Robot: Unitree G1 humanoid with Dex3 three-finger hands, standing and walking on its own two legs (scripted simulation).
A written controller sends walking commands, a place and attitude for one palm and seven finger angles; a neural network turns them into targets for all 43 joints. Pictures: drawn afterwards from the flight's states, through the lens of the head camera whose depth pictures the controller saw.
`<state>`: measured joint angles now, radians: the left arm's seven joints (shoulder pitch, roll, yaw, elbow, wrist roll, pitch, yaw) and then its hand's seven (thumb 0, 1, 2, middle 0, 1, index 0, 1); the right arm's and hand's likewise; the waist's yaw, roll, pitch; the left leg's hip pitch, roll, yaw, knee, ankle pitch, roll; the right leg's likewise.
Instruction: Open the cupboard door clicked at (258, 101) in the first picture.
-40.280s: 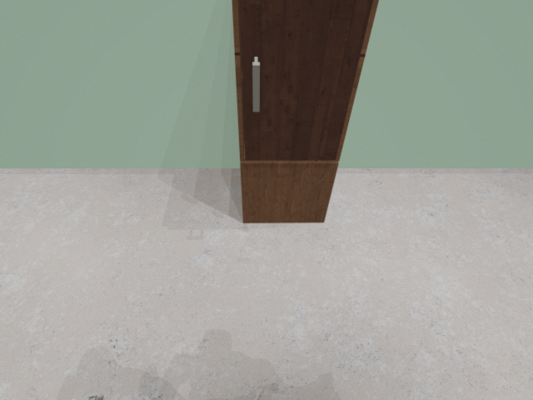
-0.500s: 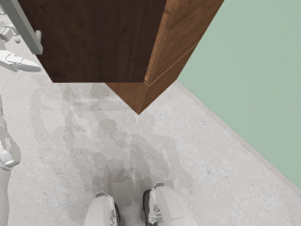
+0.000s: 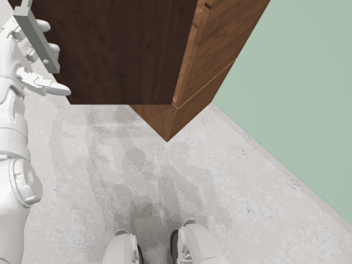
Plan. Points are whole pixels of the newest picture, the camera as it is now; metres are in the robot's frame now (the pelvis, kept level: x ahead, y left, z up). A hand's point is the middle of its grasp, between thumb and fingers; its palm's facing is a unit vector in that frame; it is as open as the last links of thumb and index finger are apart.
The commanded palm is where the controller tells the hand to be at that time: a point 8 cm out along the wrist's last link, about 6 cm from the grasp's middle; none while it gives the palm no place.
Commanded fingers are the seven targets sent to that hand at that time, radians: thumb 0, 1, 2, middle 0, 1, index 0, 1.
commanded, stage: slide the fingers in behind the handle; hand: left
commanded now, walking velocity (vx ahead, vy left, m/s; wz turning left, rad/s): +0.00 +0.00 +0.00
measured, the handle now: (42, 37) +0.59 +0.23 +0.06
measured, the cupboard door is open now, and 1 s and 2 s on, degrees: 49 49 81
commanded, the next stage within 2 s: close the thumb around the handle in 0.26 s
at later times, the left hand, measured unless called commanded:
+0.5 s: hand (45, 60) +0.54 +0.22 +0.06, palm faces -0.04 -1.00 -0.01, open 13.5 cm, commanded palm +0.52 +0.25 +0.06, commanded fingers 0.00 -0.05 0.49 -0.33 -1.25 -0.33 -1.25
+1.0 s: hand (45, 62) +0.53 +0.22 +0.06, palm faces -0.04 -1.00 -0.01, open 6.5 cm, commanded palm +0.52 +0.24 +0.06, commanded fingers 0.00 0.90 0.90 -0.40 -1.35 -0.40 -1.35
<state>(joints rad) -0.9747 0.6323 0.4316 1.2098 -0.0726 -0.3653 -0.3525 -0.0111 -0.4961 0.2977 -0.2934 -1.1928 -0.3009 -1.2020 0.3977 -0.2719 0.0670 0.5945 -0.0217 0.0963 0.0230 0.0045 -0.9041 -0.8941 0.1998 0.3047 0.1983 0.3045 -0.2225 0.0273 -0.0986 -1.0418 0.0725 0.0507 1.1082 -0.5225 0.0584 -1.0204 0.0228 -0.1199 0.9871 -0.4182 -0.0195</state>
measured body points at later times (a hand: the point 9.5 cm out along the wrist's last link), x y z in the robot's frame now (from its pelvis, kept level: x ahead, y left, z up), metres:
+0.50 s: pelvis -0.01 +0.00 -0.01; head +0.17 +0.04 +0.41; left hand +0.53 +0.27 +0.06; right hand -0.04 -0.26 -0.10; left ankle -0.01 +0.08 -0.66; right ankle +0.02 -0.12 -0.66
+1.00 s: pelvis +0.00 +0.01 +0.00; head +0.16 +0.04 +0.42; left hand +0.53 +0.27 +0.06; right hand -0.02 -0.26 -0.10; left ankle -0.01 +0.08 -0.66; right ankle +0.02 -0.12 -0.66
